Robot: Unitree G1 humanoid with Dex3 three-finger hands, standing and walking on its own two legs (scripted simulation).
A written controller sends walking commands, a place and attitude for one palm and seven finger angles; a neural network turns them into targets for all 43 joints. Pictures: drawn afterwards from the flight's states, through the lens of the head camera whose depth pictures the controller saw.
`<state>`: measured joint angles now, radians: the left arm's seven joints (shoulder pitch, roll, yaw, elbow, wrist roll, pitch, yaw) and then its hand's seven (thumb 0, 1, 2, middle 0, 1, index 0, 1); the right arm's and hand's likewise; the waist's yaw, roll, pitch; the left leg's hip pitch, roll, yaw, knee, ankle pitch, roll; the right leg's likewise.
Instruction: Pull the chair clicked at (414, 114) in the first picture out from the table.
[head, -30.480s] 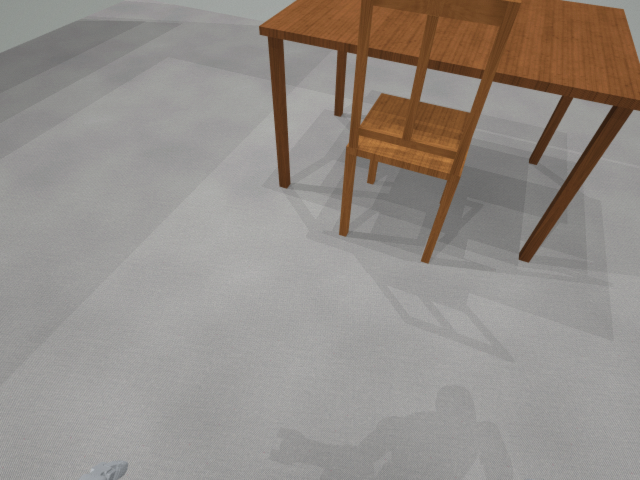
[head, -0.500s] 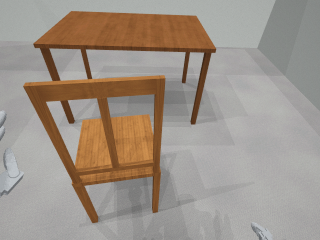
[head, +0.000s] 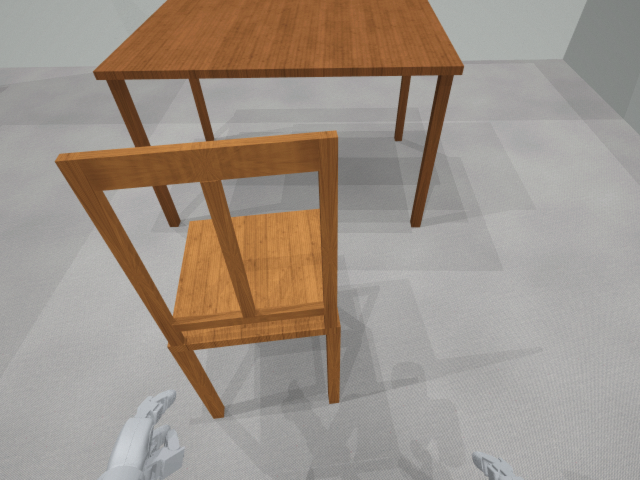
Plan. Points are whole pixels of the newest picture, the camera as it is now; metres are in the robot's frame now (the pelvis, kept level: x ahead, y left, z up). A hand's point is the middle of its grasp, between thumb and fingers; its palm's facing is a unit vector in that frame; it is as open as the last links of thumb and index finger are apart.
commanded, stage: let the arm hang, fingers relaxed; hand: left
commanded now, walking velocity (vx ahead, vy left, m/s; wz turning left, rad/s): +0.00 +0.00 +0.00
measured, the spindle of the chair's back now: (233, 257) +0.49 +0.19 -0.04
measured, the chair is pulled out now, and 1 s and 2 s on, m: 0.65 0.65 0.65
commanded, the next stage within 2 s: look to check the result in 0.92 s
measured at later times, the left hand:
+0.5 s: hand out of the picture -0.03 +0.17 -0.16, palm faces +0.04 -0.97 -0.24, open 7.3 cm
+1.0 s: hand out of the picture -0.02 +0.12 -0.17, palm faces +0.06 -0.99 -0.16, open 7.3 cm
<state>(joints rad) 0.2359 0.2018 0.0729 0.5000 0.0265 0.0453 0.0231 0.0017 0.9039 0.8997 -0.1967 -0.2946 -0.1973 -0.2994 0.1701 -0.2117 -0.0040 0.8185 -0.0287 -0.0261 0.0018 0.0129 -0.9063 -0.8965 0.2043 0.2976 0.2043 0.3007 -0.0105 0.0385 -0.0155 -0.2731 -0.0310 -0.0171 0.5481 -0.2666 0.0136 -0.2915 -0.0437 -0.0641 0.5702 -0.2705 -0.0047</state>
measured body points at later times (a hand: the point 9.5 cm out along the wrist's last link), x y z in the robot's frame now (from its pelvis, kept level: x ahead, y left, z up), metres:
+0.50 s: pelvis -0.01 -0.02 +0.01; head +0.00 -0.04 +0.46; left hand -0.03 +0.22 -0.14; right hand -0.06 -0.23 -0.16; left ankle +0.01 +0.11 -0.73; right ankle +0.02 -0.12 -0.73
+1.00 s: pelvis +0.00 -0.03 +0.01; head +0.00 -0.04 +0.46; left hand -0.02 +0.17 -0.15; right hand -0.04 -0.22 -0.16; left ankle +0.01 +0.11 -0.73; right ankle +0.02 -0.12 -0.73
